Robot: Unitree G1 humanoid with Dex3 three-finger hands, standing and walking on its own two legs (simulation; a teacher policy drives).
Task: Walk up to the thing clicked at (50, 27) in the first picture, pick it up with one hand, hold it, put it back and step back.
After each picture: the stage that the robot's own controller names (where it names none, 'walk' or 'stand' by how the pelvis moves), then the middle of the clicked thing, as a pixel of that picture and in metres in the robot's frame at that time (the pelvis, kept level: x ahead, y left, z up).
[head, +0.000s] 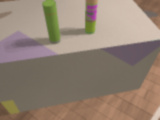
stand; (52, 23) +0.79 +0.18 -0.04
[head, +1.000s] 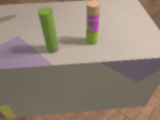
walk; (49, 32) +0.71 +0.21 -0.03
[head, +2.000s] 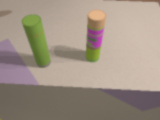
stand; (38, 44) +0.54 +0.21 +0.00
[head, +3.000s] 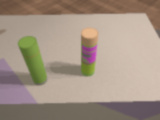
stand; (34, 63) +0.50 +0.22 -0.04
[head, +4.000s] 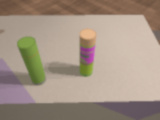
stand; (33, 63) +0.50 +0.22 -0.04
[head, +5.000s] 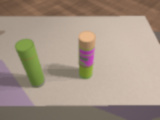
stand; (32, 65) +0.49 +0.23 -0.04
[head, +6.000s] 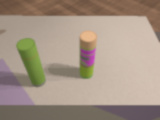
stand; (33, 65) +0.49 +0.23 -0.04
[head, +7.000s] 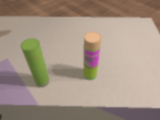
rise first; (37, 65) +0.49 +0.22 -0.04
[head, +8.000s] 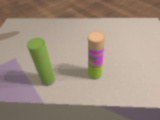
go down; (42, 64) +0.51 +0.21 -0.04
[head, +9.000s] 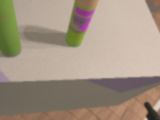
go down; (4, 27) +0.51 +0.20 +0.04
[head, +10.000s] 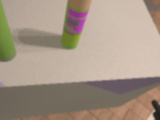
approach; out of the picture +0.50 +0.21 +0.04
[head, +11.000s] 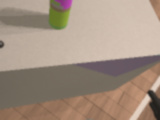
close; out of the picture +0.54 +0.22 +0.08
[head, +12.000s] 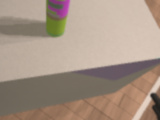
lift; out of the picture +0.52 +0.22 +0.08
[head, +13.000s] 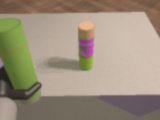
lift; (20, 66) +0.33 +0.18 +0.16
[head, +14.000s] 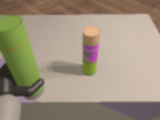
hold; (22, 63) +0.34 +0.18 +0.16
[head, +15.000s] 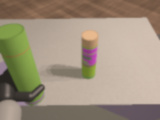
hold; (23, 69) +0.33 +0.17 +0.15
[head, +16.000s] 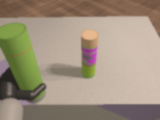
hold; (25, 68) +0.34 +0.17 +0.14
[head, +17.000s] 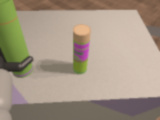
crouch; (12, 41) +0.43 +0.20 +0.16
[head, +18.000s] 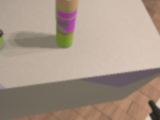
lower; out of the picture +0.53 +0.23 +0.10
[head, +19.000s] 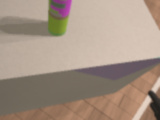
lower; out of the picture +0.53 +0.22 +0.08
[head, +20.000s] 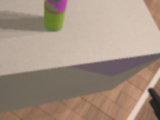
lower; out of the picture +0.54 +0.23 +0.08
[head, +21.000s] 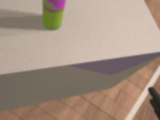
lower; out of the picture +0.55 +0.23 +0.08
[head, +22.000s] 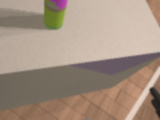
lower; out of the picture +0.55 +0.23 +0.08
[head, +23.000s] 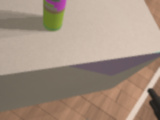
withdraw; out of the picture +0.54 +0.23 +0.08
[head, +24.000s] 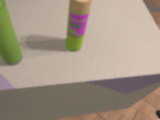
sink last; (4, 36) +0.51 +0.21 +0.04
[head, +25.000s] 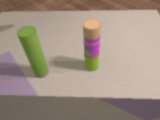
stand; (35, 54) +0.52 +0.23 +0.01
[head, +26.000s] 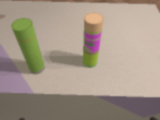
stand; (30, 49) +0.51 +0.22 +0.02
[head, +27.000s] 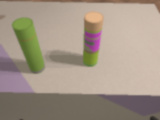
stand; (31, 49) +0.52 +0.22 +0.03
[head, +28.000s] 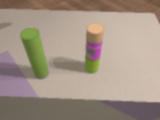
stand; (36, 56) +0.52 +0.21 -0.01
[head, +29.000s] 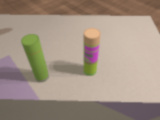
stand; (37, 60) +0.52 +0.22 -0.04
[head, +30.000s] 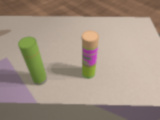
stand; (34, 63) +0.51 +0.23 -0.04
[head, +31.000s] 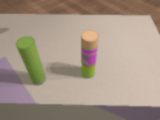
stand; (33, 63) +0.50 +0.23 -0.04
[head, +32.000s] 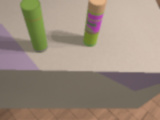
walk; (36, 29) +0.59 +0.19 -0.03
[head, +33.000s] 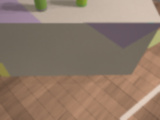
walk; out of the picture +0.90 +0.28 -0.01
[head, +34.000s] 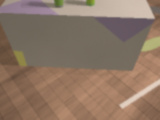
stand; out of the picture +1.17 +0.21 -0.02
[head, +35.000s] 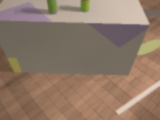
stand; out of the picture +1.13 +0.22 -0.04
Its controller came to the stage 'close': yes
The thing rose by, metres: 0.21
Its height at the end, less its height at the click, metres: +0.00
